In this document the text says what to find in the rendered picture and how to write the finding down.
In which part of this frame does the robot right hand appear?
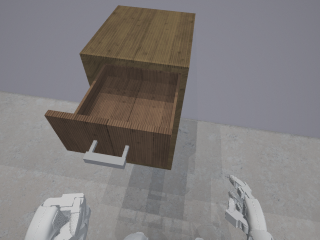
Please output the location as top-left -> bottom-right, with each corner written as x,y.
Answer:
225,175 -> 267,236

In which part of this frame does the handle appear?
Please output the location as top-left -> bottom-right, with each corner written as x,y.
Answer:
83,140 -> 130,170

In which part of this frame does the drawer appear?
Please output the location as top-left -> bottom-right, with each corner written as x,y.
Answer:
44,63 -> 181,167

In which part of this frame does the robot right forearm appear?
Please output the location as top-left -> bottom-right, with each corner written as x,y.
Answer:
247,229 -> 274,240

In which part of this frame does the robot left hand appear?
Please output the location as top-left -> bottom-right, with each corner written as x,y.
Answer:
24,193 -> 91,240

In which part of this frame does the cabinet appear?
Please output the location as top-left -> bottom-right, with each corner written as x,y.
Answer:
79,5 -> 196,170

